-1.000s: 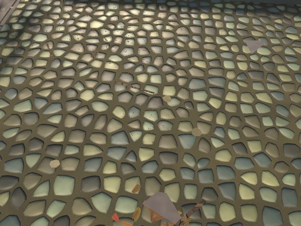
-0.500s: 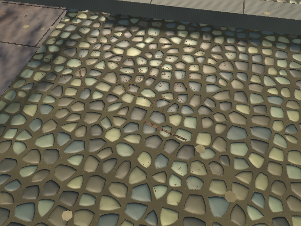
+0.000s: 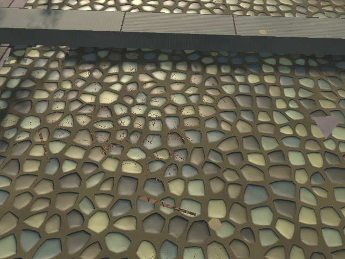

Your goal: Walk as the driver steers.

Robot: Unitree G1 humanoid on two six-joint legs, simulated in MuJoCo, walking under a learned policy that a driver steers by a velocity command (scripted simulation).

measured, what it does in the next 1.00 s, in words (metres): walks ahead, turning right: right foot, then left foot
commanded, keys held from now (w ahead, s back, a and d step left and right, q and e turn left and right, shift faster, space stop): w+e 0.46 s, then e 0.32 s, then q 0.22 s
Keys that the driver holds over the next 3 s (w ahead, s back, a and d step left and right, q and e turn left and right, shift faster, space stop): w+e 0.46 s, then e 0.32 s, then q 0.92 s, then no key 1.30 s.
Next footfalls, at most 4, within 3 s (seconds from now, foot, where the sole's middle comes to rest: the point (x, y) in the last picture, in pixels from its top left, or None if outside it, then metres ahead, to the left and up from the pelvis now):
0.24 right None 0.30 -0.14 -0.78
0.70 left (182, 234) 0.61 -0.05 -0.78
1.02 right None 0.44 -0.24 -0.78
1.34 left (170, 248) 0.56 0.00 -0.78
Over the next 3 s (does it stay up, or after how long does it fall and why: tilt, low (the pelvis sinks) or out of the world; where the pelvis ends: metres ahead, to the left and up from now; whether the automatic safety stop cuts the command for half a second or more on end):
stays up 0.47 -0.06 -0.01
